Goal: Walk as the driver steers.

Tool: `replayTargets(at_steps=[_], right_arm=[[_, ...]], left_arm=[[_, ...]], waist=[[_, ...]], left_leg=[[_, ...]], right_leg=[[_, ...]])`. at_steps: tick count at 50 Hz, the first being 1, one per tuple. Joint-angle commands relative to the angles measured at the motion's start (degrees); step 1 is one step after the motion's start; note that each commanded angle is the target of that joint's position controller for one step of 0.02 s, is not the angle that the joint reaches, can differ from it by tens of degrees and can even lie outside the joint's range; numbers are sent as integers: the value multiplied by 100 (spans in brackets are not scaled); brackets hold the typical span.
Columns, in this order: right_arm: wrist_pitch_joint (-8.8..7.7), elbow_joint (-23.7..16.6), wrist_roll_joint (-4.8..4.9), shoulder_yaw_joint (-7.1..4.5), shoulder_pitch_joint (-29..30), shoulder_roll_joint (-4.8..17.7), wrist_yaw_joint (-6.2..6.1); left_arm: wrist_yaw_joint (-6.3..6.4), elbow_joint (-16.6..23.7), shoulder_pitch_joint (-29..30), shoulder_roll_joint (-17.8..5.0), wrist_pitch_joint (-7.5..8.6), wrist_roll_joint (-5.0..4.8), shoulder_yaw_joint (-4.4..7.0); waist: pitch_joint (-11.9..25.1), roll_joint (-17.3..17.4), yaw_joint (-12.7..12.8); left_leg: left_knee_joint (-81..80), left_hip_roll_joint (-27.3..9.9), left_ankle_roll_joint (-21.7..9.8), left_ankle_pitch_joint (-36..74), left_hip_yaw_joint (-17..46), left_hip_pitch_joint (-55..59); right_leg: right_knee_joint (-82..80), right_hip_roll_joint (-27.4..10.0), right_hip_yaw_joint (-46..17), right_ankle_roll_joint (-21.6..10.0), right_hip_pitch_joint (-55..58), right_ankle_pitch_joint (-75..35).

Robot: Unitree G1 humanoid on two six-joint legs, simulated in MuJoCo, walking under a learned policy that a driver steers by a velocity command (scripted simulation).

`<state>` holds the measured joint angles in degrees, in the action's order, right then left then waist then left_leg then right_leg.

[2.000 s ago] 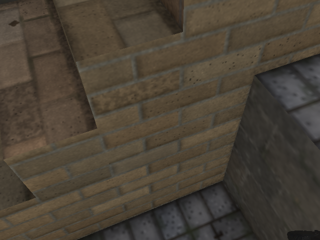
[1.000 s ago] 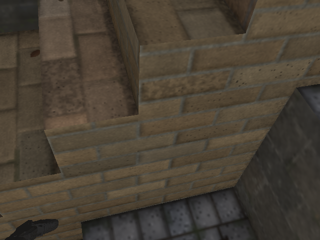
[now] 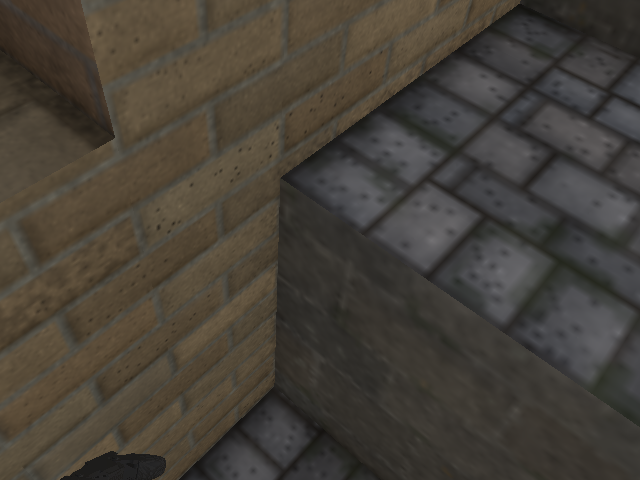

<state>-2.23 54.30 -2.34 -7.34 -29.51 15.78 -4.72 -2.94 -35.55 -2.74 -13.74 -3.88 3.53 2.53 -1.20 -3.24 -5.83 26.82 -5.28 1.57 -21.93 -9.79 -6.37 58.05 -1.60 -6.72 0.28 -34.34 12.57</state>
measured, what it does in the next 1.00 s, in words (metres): steps on the spot, turning left: right foot, then left foot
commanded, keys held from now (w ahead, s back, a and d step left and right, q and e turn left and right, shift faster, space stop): w+q+shift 0.64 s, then w+e+shift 0.36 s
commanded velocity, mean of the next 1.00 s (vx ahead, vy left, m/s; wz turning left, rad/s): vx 0.01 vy -0.02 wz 0.47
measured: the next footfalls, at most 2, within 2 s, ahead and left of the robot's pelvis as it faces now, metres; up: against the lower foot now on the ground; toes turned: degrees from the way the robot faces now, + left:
right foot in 0.10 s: +0.10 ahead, -0.19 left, +0.00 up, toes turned +5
left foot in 0.56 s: -0.04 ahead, +0.09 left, +0.00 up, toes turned +21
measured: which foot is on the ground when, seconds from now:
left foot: down 0.00-0.08, up 0.10-0.54, down 0.56-1.00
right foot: up 0.00-0.08, down 0.10-0.58, up 0.60-0.90, down 0.92-1.00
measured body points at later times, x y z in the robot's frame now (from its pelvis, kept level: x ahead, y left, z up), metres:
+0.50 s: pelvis +0.00 -0.06 +0.00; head +0.03 -0.05 +0.45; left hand +0.04 +0.27 -0.08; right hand +0.31 -0.21 -0.06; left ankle -0.04 +0.08 -0.68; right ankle +0.06 -0.19 -0.74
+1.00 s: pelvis -0.02 -0.01 -0.01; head +0.00 +0.01 +0.44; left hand -0.03 +0.29 -0.11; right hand +0.28 -0.09 -0.10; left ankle -0.07 +0.07 -0.73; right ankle +0.04 -0.12 -0.74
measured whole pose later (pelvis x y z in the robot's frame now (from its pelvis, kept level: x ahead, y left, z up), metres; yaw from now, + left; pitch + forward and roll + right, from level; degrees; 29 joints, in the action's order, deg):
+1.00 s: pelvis -0.02 -0.01 -0.01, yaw +28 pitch +2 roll +1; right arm -1.4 43.6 -1.6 1.1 1.0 11.6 -0.2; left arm 2.1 -41.4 -9.5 -13.7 0.2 -1.6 1.3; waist -0.7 -0.8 3.1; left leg 32.4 2.5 -2.6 -17.1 -2.9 -17.9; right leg 34.8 -1.5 -0.8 0.0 -19.3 18.2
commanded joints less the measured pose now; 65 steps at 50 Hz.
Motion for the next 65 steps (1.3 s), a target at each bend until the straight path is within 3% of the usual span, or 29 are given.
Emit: replayTargets(at_steps=[1,4,5,6,7,9,12,13,16,17,18,21,28,29,30,31,33,35,39,42,45,49,56,57,59,60,62,63,65], right_arm=[[-135,-362,-38,-298,591,1191,93],[-45,-522,117,-279,834,1218,320],[-90,-1045,458,-27,1157,840,245],[-104,-905,280,186,378,162,231],[-75,-891,383,138,-252,374,232],[3,-1311,306,133,619,704,164],[333,-1413,189,111,755,749,42],[104,-1481,326,494,320,-375,341],[-51,-1657,228,511,1033,-117,665],[-75,-1711,182,505,1141,-90,721],[192,-2125,239,180,2122,796,412],[392,-2555,231,389,2461,330,388],[485,-2033,398,50,2256,695,616],[426,-1858,430,-3,1918,910,650],[359,-1823,338,-289,1756,2092,593],[151,-1872,-107,-361,1691,2367,630],[-11,-1944,96,-283,2389,2006,637],[100,-2161,337,-9,3005,1250,500],[232,-1999,179,508,3291,330,333],[153,-1472,-74,616,2942,367,426],[71,-1293,172,531,3038,746,453],[-6,-1306,30,452,2724,825,393],[94,-1356,206,544,2877,371,369],[-59,-1354,209,395,1641,581,209],[-360,-1507,280,255,1672,774,18],[-520,-1481,191,287,1366,618,-30],[-645,-1591,124,361,2261,311,108],[-214,-1598,45,388,3202,575,178],[95,-1635,-6,371,2851,597,159]], left_arm=[[-23,273,304,-181,100,-214,-41],[89,-348,-777,-328,292,-192,15],[300,-239,-1203,-1297,619,-393,316],[442,-188,-1183,-1434,748,-67,166],[469,-9,-1218,-1370,735,-117,197],[512,38,-733,-829,672,-372,138],[658,132,-384,-724,634,-245,113],[534,25,-860,-452,1084,-304,215],[592,59,-457,-436,1442,-117,261],[636,141,-238,-487,1423,-118,295],[692,28,-340,-945,1037,-476,361],[835,142,-337,-1210,697,-438,441],[655,251,-491,-1113,545,-484,530],[711,112,-826,-970,479,-427,488],[727,549,-933,-741,450,-201,437],[793,969,-47,-798,563,-165,405],[875,992,547,-1043,579,-448,459],[886,515,-102,-956,448,-313,413],[764,186,-481,-300,372,-358,188],[544,40,-422,-141,408,-260,53],[538,-68,-195,-748,465,-424,115],[512,-37,-163,-1135,546,-588,184],[570,283,39,-1020,525,-348,202],[430,-447,-2172,-837,682,352,376],[213,-237,-1572,-572,877,271,228],[143,-83,-1222,-704,1003,227,200],[281,-94,-1028,-905,1050,18,228],[412,297,-255,-1111,654,-884,393],[551,401,-397,-786,382,-685,282]], waist=[[-482,1845,365],[83,1516,659],[1263,-305,1192],[1945,-1382,550],[2770,-1003,492],[1984,-618,483],[1046,-685,244],[1130,-1168,84],[707,-160,228],[700,-108,225],[233,-77,422],[487,-524,390],[625,-89,362],[483,349,266],[304,2549,652],[1215,2500,293],[1016,1436,465],[1044,1242,704],[1325,797,812],[1023,1150,716],[167,1129,648],[818,-14,473],[1061,-612,491],[1739,-241,768],[1064,919,390],[998,842,26],[509,190,511],[-54,969,943],[14,922,682]], left_leg=[[-1004,-1000,-856,3815,1295,-397],[31,-595,-656,3648,1180,-728],[2355,218,-59,-268,775,-2804],[4310,404,57,-2059,1459,-3487],[4909,429,104,-1727,2121,-3026],[5298,27,294,-990,1566,-3752],[5788,57,552,-237,1400,-3344],[6156,57,567,-387,1650,-3403],[5799,-75,611,6,1665,-3615],[5461,-148,613,157,1613,-3504],[4624,-169,503,359,1314,-3430],[3576,-256,388,442,1240,-2866],[869,367,-559,589,559,-1120],[70,353,-919,1427,1154,-501],[-19,-878,-1529,5058,3281,376],[-610,-1504,-2476,4600,4722,380],[-741,-1177,-2011,3173,3790,207],[-446,-1127,-1609,3602,3022,-268],[-363,-532,-1068,2678,1938,-755],[-829,-582,-1204,945,1858,-1432],[-835,-549,-1127,768,2036,-1132],[311,330,-625,1839,1279,-295],[697,862,-282,310,1199,-1144],[618,454,-764,88,1775,-852],[-155,-696,-2070,3589,2631,1119],[-834,-2057,-2908,4383,3751,1475],[-1296,-1987,-2405,3390,2894,328],[-1151,-1266,-1443,2497,1905,-94],[-998,-835,-1080,3421,893,-515]], right_leg=[[-1553,10,623,120,626,609],[-3475,405,959,-134,2527,-315],[-2886,-921,-559,-104,5264,-3960],[-1888,-2201,-1396,-389,5131,-8776],[-2202,-2481,-1158,-900,4477,-8055],[-3055,-2025,-536,-1347,3826,-4196],[-3495,-1726,197,-1119,2364,-3371],[-3525,-1926,123,-1668,2217,-3666],[-4011,-1883,420,-1635,2070,-2273],[-4094,-1771,696,-1486,2043,-1662],[-4065,-1828,840,-1054,1830,-2218],[-3997,-1999,1075,-1077,2056,-2370],[-2892,-1642,1783,-79,2027,-233],[-1831,-1333,2133,250,1365,423],[19,-549,2321,820,-562,2535],[962,-141,1111,826,-1137,2945],[895,-5,402,417,-1262,1779],[1068,-74,386,399,-740,1087],[-255,-121,537,338,545,107],[-1470,-76,726,127,1973,311],[-2583,87,920,-237,1657,73],[-2556,-438,-104,-865,1463,-2725],[-3257,-685,-1718,-1140,2072,-1886],[-2649,-1176,-1823,-1425,2196,-392],[-1490,-136,-918,-723,-584,1892],[521,339,-444,-88,-1409,2601],[1647,-421,-635,222,-1280,1715],[1108,-537,-72,233,-1272,1421],[1227,-367,346,294,-901,542]])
